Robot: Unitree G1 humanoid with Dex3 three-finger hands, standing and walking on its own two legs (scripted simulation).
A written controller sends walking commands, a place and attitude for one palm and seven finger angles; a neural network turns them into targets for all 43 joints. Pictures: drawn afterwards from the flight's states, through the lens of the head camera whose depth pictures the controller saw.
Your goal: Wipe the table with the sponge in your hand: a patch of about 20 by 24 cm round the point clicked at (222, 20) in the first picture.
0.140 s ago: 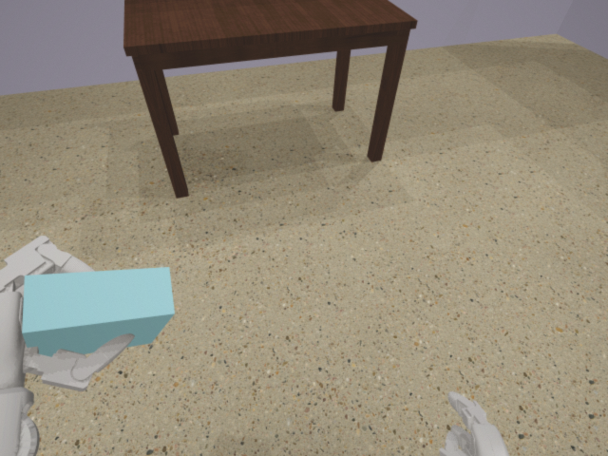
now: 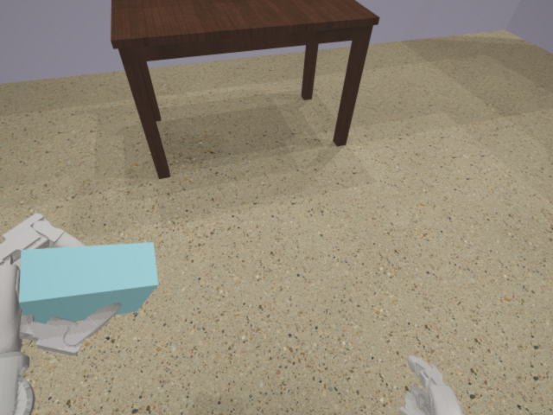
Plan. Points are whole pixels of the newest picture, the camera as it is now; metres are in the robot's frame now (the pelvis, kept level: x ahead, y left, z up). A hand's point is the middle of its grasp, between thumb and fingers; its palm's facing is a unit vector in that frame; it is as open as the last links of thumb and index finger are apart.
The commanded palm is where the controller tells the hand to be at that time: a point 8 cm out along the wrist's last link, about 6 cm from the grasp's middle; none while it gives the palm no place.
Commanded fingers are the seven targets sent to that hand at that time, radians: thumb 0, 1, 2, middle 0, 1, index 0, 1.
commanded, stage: stand and wait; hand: left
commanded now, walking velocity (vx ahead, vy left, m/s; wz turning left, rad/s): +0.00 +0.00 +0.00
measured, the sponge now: (108, 284) +0.23 +0.21 +0.14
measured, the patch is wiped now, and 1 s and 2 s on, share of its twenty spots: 0.00 0.00 0.00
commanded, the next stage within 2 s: look at it before walking up in 0.12 s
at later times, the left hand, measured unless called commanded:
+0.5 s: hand (70, 285) +0.21 +0.24 +0.16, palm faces +0.41 -0.83 -0.39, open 9.3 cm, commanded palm +0.16 +0.28 +0.18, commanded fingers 0.00 0.10 1.30 -1.20 -1.60 -1.20 -1.60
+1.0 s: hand (86, 239) +0.27 +0.24 +0.16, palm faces +0.49 -0.74 -0.46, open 9.3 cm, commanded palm +0.21 +0.29 +0.18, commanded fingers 0.00 0.10 1.30 -1.20 -1.60 -1.20 -1.60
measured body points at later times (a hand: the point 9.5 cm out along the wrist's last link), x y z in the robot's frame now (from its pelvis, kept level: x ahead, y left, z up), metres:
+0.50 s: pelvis +0.00 +0.00 +0.00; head +0.00 +0.00 +0.45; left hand +0.19 +0.28 +0.18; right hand +0.16 -0.23 -0.09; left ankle +0.04 +0.13 -0.73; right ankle +0.04 -0.12 -0.74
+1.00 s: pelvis +0.10 -0.02 +0.00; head +0.12 -0.03 +0.44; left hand +0.24 +0.28 +0.18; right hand +0.27 -0.22 -0.12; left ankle +0.07 +0.10 -0.67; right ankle +0.07 -0.11 -0.74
